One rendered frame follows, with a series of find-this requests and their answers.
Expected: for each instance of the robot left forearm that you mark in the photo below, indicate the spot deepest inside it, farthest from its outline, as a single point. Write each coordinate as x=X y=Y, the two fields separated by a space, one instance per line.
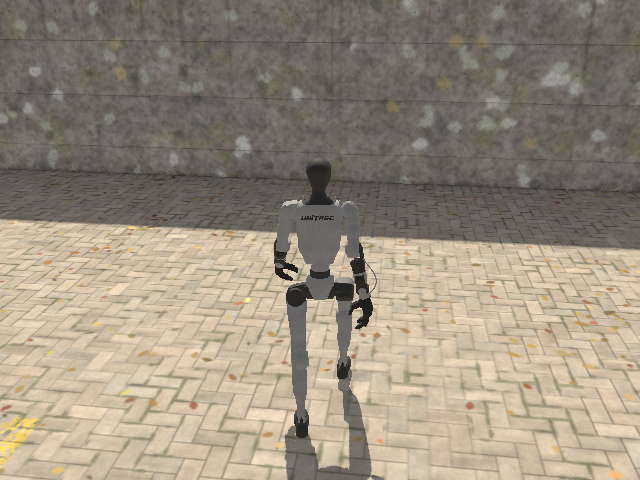
x=279 y=257

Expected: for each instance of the robot right hand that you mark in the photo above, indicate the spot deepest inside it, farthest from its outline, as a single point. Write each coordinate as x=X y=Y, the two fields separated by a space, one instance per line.
x=367 y=308

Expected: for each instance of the robot left thigh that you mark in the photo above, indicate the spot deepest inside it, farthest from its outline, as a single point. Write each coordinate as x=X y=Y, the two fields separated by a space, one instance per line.
x=296 y=311

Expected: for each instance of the right robot upper arm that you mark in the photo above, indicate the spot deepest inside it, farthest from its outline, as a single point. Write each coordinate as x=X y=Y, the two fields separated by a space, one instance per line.
x=352 y=225

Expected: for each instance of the robot left hand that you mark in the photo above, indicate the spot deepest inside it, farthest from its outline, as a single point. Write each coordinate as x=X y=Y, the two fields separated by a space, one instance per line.
x=281 y=274

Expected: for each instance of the robot torso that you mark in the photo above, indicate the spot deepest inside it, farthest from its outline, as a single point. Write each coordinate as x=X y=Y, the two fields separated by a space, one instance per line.
x=319 y=236

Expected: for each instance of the robot right forearm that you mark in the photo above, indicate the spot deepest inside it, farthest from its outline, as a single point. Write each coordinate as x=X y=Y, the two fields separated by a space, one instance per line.
x=360 y=276

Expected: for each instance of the left robot upper arm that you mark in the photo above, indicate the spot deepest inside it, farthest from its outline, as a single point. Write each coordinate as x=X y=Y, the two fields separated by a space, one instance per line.
x=286 y=213

